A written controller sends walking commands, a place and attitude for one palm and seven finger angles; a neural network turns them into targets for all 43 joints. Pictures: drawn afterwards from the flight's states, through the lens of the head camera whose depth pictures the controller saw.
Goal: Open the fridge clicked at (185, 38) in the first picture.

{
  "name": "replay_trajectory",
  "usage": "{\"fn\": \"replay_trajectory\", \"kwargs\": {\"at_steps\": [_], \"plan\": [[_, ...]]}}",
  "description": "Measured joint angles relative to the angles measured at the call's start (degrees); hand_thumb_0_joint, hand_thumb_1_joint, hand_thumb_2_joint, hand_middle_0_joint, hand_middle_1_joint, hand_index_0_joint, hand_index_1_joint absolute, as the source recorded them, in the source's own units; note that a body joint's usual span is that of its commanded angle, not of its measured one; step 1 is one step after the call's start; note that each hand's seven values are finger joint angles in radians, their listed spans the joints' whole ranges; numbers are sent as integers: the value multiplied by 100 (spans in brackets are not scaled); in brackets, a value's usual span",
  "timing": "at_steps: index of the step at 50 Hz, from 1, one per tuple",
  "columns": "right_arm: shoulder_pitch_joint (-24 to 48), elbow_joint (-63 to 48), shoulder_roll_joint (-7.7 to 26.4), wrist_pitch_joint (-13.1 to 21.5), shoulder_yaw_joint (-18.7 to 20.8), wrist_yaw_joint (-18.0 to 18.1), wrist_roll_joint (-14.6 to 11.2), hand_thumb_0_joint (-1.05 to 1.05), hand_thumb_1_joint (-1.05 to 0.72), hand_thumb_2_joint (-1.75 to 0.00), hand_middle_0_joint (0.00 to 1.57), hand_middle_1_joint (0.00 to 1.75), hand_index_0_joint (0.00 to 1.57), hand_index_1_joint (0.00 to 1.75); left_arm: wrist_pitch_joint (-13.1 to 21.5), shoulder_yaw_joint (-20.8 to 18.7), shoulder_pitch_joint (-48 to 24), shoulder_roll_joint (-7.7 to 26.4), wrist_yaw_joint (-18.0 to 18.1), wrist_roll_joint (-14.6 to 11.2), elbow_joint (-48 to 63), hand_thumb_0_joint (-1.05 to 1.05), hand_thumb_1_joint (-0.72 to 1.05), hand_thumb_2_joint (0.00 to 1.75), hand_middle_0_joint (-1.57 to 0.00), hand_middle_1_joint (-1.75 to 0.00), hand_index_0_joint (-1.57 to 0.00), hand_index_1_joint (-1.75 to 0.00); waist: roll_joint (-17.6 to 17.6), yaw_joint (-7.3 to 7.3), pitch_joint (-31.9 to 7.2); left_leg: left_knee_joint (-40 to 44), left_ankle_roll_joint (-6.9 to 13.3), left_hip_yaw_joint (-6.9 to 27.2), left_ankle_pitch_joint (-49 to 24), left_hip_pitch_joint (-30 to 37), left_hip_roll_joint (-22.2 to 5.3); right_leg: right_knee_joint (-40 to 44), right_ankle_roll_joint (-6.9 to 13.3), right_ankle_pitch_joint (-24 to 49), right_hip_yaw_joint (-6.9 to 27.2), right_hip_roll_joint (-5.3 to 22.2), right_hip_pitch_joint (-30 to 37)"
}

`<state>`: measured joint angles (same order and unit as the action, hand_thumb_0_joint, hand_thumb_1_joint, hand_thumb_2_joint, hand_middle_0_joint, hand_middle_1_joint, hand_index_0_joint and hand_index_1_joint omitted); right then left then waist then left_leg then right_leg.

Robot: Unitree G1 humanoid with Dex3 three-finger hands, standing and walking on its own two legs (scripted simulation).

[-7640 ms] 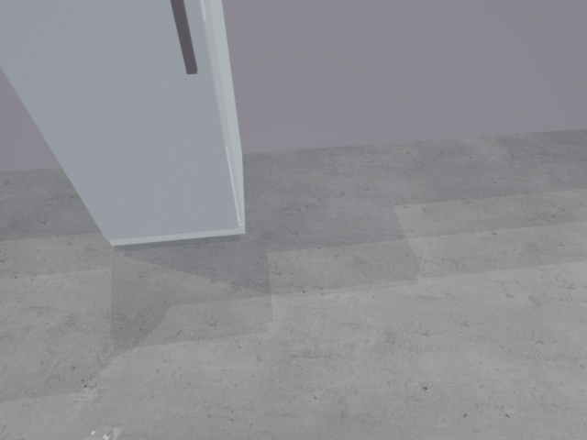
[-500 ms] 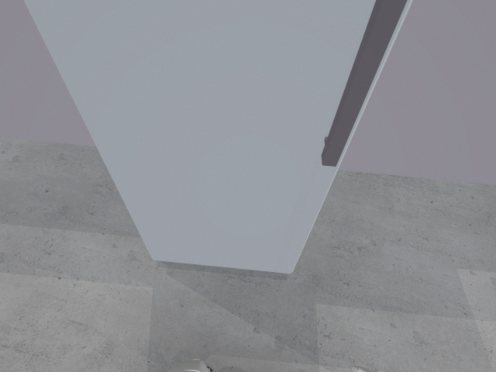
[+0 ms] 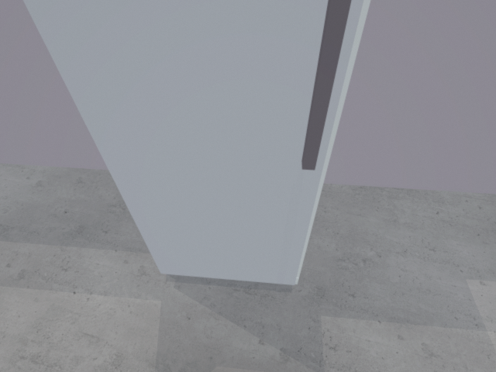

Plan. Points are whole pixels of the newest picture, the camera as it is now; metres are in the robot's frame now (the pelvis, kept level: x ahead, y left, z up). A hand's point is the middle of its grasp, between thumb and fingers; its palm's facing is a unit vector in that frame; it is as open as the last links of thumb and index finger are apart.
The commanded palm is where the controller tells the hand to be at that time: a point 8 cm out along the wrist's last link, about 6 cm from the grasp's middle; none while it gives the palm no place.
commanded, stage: come to a stop and stand still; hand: right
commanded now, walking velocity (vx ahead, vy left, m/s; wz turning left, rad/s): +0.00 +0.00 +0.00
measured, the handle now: (321, 86) +0.54 -0.09 +0.20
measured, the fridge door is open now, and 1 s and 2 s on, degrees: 0 0 0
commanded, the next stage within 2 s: look again from close up in 0.70 s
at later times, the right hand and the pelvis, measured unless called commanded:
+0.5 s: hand out of the picture -0.02 -0.13 -0.19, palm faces +0.05 +0.98 -0.19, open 7.4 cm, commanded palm none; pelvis -0.03 +0.04 -0.01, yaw -1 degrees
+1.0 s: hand out of the picture -0.06 -0.15 -0.19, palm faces +0.06 +0.98 -0.17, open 7.4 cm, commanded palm none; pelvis -0.04 +0.02 -0.01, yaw -2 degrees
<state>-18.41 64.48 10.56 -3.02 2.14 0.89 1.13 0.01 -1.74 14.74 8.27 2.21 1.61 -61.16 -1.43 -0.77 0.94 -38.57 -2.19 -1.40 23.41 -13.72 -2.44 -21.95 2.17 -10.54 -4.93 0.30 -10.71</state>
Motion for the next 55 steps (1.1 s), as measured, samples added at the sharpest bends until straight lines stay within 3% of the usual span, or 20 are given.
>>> {"fn": "replay_trajectory", "kwargs": {"at_steps": [4, 8, 22, 55], "plan": [[41, 7, -136, 237, -118, 124, 34, 1, -91, -90, 20, 30, 20, 30, -38, 39, 52, 55, -49, -65, -86, 1, 91, 90, -20, -30, -20, -30, 91, 28, 99, 1168, 120, -12, -787, 384, 27, -577, -128, -211, -56, 80, -359], [55, -62, -303, 435, -258, 167, 16, 1, -90, -90, 20, 30, 20, 30, -26, 89, 150, 118, -106, -43, -34, 1, 91, 90, -20, -30, -20, -30, 289, -100, 168, 946, 233, -162, -612, 357, 173, -844, -231, -300, 139, 212, -452], [-94, -456, -210, 385, -230, 133, -4, 1, -91, -90, 20, 30, 20, 30, -44, 188, 468, -50, -129, -26, 56, 1, 91, 90, -20, -30, -19, -30, 168, -45, -166, 714, 397, -308, -531, 321, 236, -881, -364, -199, 295, 268, -448], [-179, -286, -92, 379, -211, 94, 7, 0, -90, -90, 20, 30, 20, 30, 15, 196, 183, 21, -129, -55, -141, 1, 91, 90, -20, -30, -19, -30, 21, 89, -22, 1186, 203, -296, -883, 373, 99, -521, -175, 70, 264, 109, -459]]}}
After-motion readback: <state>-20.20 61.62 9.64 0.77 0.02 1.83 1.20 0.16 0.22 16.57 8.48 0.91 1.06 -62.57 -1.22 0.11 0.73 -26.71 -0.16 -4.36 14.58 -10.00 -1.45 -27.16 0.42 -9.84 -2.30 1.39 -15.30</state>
